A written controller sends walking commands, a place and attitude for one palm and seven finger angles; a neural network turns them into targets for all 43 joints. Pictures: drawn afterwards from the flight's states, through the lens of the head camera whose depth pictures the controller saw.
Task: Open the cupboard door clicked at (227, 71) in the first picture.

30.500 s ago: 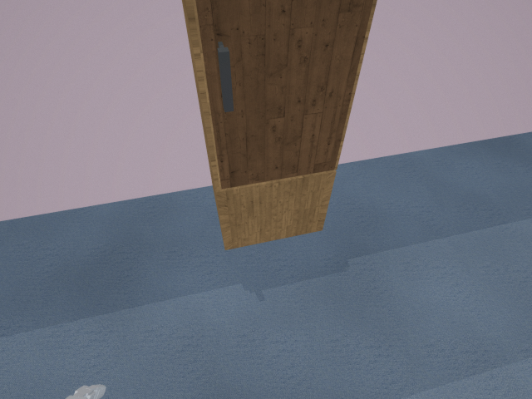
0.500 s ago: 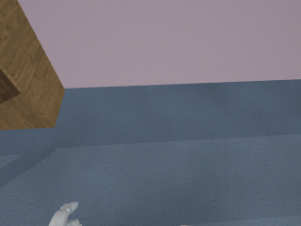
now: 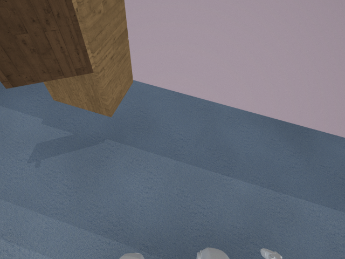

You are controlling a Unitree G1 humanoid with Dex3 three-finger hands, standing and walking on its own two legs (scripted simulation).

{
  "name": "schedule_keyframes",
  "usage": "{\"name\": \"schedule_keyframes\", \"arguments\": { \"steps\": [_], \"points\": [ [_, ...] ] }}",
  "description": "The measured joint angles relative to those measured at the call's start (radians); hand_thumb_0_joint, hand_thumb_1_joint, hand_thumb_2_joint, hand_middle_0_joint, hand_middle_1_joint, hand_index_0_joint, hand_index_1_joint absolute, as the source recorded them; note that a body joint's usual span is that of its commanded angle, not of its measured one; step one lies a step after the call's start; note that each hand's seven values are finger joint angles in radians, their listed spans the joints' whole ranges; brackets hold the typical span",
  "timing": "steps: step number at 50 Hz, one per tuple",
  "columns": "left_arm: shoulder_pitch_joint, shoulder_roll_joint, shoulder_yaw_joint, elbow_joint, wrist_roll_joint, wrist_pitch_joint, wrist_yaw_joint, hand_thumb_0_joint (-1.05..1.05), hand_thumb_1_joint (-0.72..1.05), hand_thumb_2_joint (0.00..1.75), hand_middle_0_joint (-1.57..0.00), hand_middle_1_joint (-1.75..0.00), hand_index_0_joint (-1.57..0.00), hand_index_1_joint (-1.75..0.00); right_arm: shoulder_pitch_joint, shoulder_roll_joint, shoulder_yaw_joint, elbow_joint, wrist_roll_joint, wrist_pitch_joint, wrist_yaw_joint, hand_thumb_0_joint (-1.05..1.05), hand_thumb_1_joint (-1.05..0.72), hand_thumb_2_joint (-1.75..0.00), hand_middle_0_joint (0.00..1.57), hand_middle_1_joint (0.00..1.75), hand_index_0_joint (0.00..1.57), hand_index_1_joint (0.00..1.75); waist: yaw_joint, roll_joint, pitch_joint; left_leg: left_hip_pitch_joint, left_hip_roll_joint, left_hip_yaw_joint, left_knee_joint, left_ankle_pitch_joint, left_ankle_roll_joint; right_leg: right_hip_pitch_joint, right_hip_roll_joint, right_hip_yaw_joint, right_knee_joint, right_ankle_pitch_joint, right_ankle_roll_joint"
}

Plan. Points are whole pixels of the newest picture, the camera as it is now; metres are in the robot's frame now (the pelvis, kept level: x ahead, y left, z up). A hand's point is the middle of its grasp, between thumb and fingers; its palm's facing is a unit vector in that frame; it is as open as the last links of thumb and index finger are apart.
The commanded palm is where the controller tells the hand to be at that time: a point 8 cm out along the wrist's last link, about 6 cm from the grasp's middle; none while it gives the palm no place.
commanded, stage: turn to face it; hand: left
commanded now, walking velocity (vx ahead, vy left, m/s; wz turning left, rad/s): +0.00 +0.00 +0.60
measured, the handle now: out of the picture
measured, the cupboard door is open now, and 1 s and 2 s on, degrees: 38 38 38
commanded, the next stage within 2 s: take the last steps up to it in 0.58 s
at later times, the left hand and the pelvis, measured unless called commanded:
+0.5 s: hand out of the picture +0.02 +0.16 -0.16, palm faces +0.31 -0.92 -0.22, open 7.3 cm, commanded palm none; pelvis +0.02 -0.03 +0.01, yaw +17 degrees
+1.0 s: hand out of the picture +0.02 +0.19 -0.15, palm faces +0.50 -0.84 -0.23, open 7.3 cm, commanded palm none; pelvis +0.05 -0.01 +0.00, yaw +26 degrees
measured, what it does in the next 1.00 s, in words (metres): steps on the spot, turning left: right foot, then left foot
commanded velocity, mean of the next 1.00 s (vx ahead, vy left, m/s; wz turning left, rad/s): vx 0.10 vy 0.05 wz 0.35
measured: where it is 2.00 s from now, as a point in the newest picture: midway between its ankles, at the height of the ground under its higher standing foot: (114, 227)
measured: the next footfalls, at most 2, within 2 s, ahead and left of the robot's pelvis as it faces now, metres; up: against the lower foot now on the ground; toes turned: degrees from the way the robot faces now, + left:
right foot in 0.24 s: +0.07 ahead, -0.15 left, +0.00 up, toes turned +6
left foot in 0.56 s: +0.03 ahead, +0.10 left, +0.00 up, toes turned +23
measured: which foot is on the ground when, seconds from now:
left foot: down 0.00-0.24, up 0.26-0.54, down 0.56-0.92, up 0.94-1.00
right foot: up 0.00-0.22, down 0.24-0.56, up 0.58-0.90, down 0.92-1.00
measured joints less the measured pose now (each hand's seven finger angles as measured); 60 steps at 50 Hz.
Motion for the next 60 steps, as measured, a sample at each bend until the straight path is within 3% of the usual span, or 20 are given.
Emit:
{"name": "schedule_keyframes", "arguments": {
  "steps": [5, 9, 11, 12, 14, 16, 18, 20, 25, 28, 32, 36, 41, 45, 46, 48, 50, 52, 56, 60],
  "points": [
    [-0.029, -0.001, 0.001, -0.031, -0.002, -0.011, -0.007, 0.01, 0.91, 0.9, -0.2, -0.3, -0.2, -0.3, 0.017, 0.005, 0.006, 0.018, -0.003, 0.008, -0.003, 0.0, -0.91, -0.89, 0.2, 0.3, 0.2, 0.3, 0.004, 0.035, -0.007, 0.032, -0.006, -0.061, -0.081, 0.051, -0.006, -0.004, 0.035, 0.028, -0.112, 0.053, 0.001],
    [-0.045, -0.012, -0.006, -0.053, -0.005, -0.024, -0.007, 0.01, 0.91, 0.9, -0.2, -0.3, -0.2, -0.3, 0.028, 0.005, 0.0, 0.028, -0.004, 0.021, 0.0, 0.0, -0.91, -0.89, 0.2, 0.3, 0.2, 0.3, -0.008, 0.062, -0.016, 0.028, -0.013, -0.112, -0.077, 0.052, -0.024, 0.07, 0.067, 0.029, -0.305, 0.08, -0.008],
    [-0.044, -0.018, -0.012, -0.066, -0.006, -0.038, -0.007, 0.01, 0.91, 0.9, -0.2, -0.3, -0.2, -0.3, 0.037, 0.002, -0.005, 0.03, 0.001, 0.029, 0.001, 0.0, -0.91, -0.89, 0.2, 0.3, 0.2, 0.3, -0.011, 0.07, -0.025, 0.011, -0.025, -0.137, -0.043, 0.036, -0.038, 0.142, 0.08, 0.021, -0.461, 0.155, -0.016],
    [-0.038, -0.018, -0.014, -0.074, -0.001, -0.05, -0.005, 0.0, 0.91, 0.9, -0.2, -0.3, -0.2, -0.3, 0.043, 0.001, -0.009, 0.029, 0.006, 0.031, 0.003, 0.0, -0.91, -0.89, 0.2, 0.3, 0.2, 0.3, -0.009, 0.065, -0.034, -0.011, -0.035, -0.137, -0.005, 0.015, -0.04, 0.167, 0.073, 0.024, -0.527, 0.192, -0.037],
    [-0.041, -0.044, -0.023, -0.07, 0.005, -0.062, 0.001, 0.0, 0.91, 0.9, -0.2, -0.3, -0.2, -0.3, 0.035, -0.019, -0.021, 0.038, 0.009, 0.04, 0.005, 0.0, -0.91, -0.89, 0.2, 0.3, 0.2, 0.3, -0.014, 0.096, -0.023, -0.071, -0.037, -0.128, 0.184, -0.131, -0.046, 0.168, 0.073, -0.008, -0.493, 0.182, -0.072],
    [-0.029, -0.065, -0.031, -0.069, 0.006, -0.065, 0.006, 0.0, 0.91, 0.9, -0.2, -0.3, -0.2, -0.3, 0.027, -0.031, -0.028, 0.048, 0.009, 0.051, 0.008, 0.0, -0.91, -0.89, 0.2, 0.3, 0.2, 0.3, -0.016, 0.101, -0.016, -0.128, -0.035, -0.087, 0.388, -0.174, -0.053, 0.19, 0.058, -0.032, -0.498, 0.17, -0.085],
    [-0.013, -0.078, -0.036, -0.061, 0.007, -0.063, 0.008, 0.0, 0.91, 0.9, -0.2, -0.3, -0.2, -0.3, 0.021, -0.032, -0.03, 0.054, 0.009, 0.057, 0.013, 0.0, -0.91, -0.89, 0.2, 0.3, 0.2, 0.3, -0.019, 0.089, -0.014, -0.153, -0.021, -0.045, 0.484, -0.163, -0.065, 0.217, 0.041, -0.052, -0.527, 0.176, -0.084],
    [0.001, -0.084, -0.04, -0.05, 0.009, -0.063, 0.007, 0.0, 0.91, 0.9, -0.2, -0.3, -0.2, -0.3, 0.015, -0.027, -0.027, 0.055, 0.011, 0.058, 0.016, 0.0, -0.91, -0.89, 0.2, 0.3, 0.2, 0.3, -0.02, 0.067, -0.014, -0.143, -0.006, -0.011, 0.46, -0.158, -0.074, 0.238, 0.021, -0.07, -0.555, 0.184, -0.08],
    [0.034, -0.082, -0.042, -0.021, 0.013, -0.07, -0.001, 0.0, 0.91, 0.9, -0.2, -0.3, -0.21, -0.3, -0.008, -0.009, -0.011, 0.057, 0.016, 0.045, 0.018, 0.0, -0.91, -0.89, 0.2, 0.3, 0.19, 0.3, 0.001, 0.019, -0.004, -0.047, 0.005, 0.038, 0.19, -0.148, -0.072, 0.256, -0.018, -0.112, -0.562, 0.176, -0.062],
    [0.064, -0.072, -0.035, 0.0, 0.005, -0.065, -0.004, 0.0, 0.91, 0.9, -0.2, -0.3, -0.21, -0.3, -0.018, -0.006, 0.003, 0.048, 0.015, 0.025, 0.018, 0.0, -0.91, -0.89, 0.2, 0.3, 0.19, 0.3, 0.008, 0.014, -0.011, 0.044, 0.011, 0.052, -0.036, 0.023, -0.05, 0.237, -0.026, -0.137, -0.499, 0.136, -0.042],
    [0.057, -0.04, -0.021, 0.039, -0.002, -0.02, 0.003, 0.01, 0.91, 0.9, -0.2, -0.3, -0.21, -0.3, -0.026, 0.019, 0.015, 0.042, 0.002, 0.003, 0.001, 0.0, -0.91, -0.89, 0.2, 0.3, 0.2, 0.3, 0.021, -0.009, -0.007, 0.028, -0.004, 0.046, -0.001, -0.008, 0.018, 0.124, -0.007, -0.043, -0.21, -0.035, -0.024],
    [0.032, -0.029, -0.012, 0.061, -0.003, -0.009, 0.001, 0.01, 0.91, 0.9, -0.2, -0.3, -0.2, -0.3, -0.008, 0.04, 0.029, 0.049, 0.0, -0.011, -0.021, 0.0, -0.91, -0.89, 0.2, 0.3, 0.2, 0.3, 0.023, 0.005, -0.013, 0.059, -0.006, 0.021, -0.075, 0.024, 0.017, 0.054, 0.026, 0.014, -0.07, 0.014, -0.02],
    [0.013, -0.044, -0.014, 0.051, 0.001, -0.025, -0.013, 0.01, 0.91, 0.9, -0.2, -0.3, -0.2, -0.3, 0.038, 0.046, 0.033, 0.075, -0.003, -0.014, -0.018, 0.0, -0.91, -0.89, 0.2, 0.3, 0.2, 0.3, 0.016, 0.049, -0.035, 0.09, -0.001, -0.011, -0.129, 0.05, 0.015, 0.086, 0.044, 0.004, -0.201, 0.017, -0.029],
    [0.015, -0.061, -0.017, 0.031, 0.005, -0.056, -0.03, 0.01, 0.91, 0.9, -0.2, -0.3, -0.2, -0.3, 0.086, 0.03, 0.018, 0.096, 0.001, -0.005, -0.01, 0.0, -0.92, -0.89, 0.2, 0.3, 0.2, 0.3, 0.005, 0.077, -0.058, 0.08, -0.007, -0.031, -0.076, 0.014, 0.005, 0.197, 0.062, -0.03, -0.469, 0.08, -0.045],
    [0.023, -0.058, -0.017, 0.021, 0.01, -0.072, -0.031, 0.0, 0.91, 0.9, -0.2, -0.3, -0.2, -0.3, 0.103, 0.03, 0.015, 0.099, 0.006, -0.002, -0.007, 0.0, -0.92, -0.89, 0.2, 0.3, 0.2, 0.3, 0.007, 0.062, -0.069, 0.053, -0.023, -0.025, -0.015, -0.047, 0.004, 0.224, 0.05, -0.019, -0.548, 0.103, -0.063],
    [0.025, -0.08, -0.02, 0.023, 0.011, -0.089, -0.024, 0.0, 0.91, 0.9, -0.2, -0.3, -0.2, -0.3, 0.115, 0.006, 0.005, 0.119, 0.003, 0.015, 0.003, 0.0, -0.92, -0.89, 0.2, 0.3, 0.2, 0.3, 0.011, 0.087, -0.063, -0.02, -0.02, -0.039, 0.193, -0.148, -0.008, 0.227, 0.049, -0.039, -0.517, 0.158, -0.074],
    [0.054, -0.1, -0.026, 0.031, 0.009, -0.103, -0.018, 0.0, 0.91, 0.9, -0.2, -0.3, -0.2, -0.3, 0.115, -0.012, -0.005, 0.139, -0.003, 0.032, 0.013, 0.0, -0.92, -0.89, 0.2, 0.3, 0.2, 0.3, 0.013, 0.098, -0.066, -0.097, -0.01, -0.037, 0.377, -0.105, -0.023, 0.259, 0.043, -0.052, -0.537, 0.158, -0.068],
    [0.088, -0.111, -0.029, 0.052, 0.008, -0.11, -0.013, 0.0, 0.91, 0.9, -0.2, -0.3, -0.2, -0.3, 0.11, -0.019, -0.012, 0.143, -0.004, 0.037, 0.023, 0.0, -0.92, -0.89, 0.2, 0.3, 0.2, 0.3, 0.007, 0.089, -0.072, -0.158, 0.014, -0.021, 0.461, -0.03, -0.041, 0.302, 0.031, -0.059, -0.6, 0.173, -0.056],
    [0.137, -0.12, -0.033, 0.103, 0.01, -0.122, -0.015, 0.0, 0.91, 0.9, -0.2, -0.3, -0.2, -0.3, 0.098, -0.017, -0.018, 0.13, 0.002, 0.026, 0.036, 0.01, -0.92, -0.89, 0.2, 0.3, 0.2, 0.3, 0.001, 0.049, -0.071, -0.208, 0.059, 0.015, 0.382, 0.045, -0.067, 0.382, -0.009, -0.08, -0.713, 0.203, -0.032],
    [0.17, -0.118, -0.034, 0.14, 0.015, -0.124, -0.018, 0.0, 0.91, 0.9, -0.2, -0.3, -0.21, -0.3, 0.068, -0.012, -0.011, 0.116, 0.007, 0.016, 0.046, 0.01, -0.92, -0.89, 0.2, 0.3, 0.19, 0.3, 0.024, 0.021, -0.051, -0.185, 0.07, 0.052, 0.169, 0.055, -0.063, 0.433, -0.053, -0.104, -0.737, 0.18, 0.007]
  ]
}}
